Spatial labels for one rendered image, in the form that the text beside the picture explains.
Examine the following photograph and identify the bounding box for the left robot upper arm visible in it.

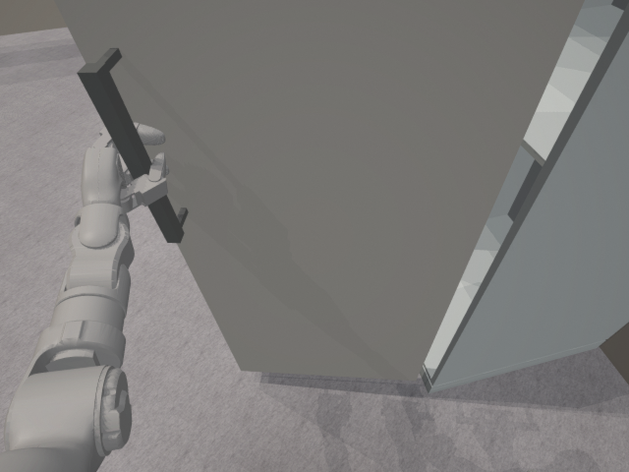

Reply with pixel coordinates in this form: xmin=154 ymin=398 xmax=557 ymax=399
xmin=0 ymin=365 xmax=132 ymax=472

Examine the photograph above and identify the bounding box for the left robot hand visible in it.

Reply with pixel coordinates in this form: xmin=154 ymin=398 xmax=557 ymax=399
xmin=81 ymin=123 xmax=169 ymax=213

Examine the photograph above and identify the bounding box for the handle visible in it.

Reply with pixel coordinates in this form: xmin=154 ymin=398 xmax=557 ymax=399
xmin=77 ymin=48 xmax=188 ymax=243

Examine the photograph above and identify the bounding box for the fridge door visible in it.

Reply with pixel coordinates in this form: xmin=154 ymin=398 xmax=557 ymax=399
xmin=54 ymin=0 xmax=585 ymax=381

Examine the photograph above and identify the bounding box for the left robot forearm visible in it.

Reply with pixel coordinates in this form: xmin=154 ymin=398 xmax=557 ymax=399
xmin=4 ymin=204 xmax=135 ymax=451

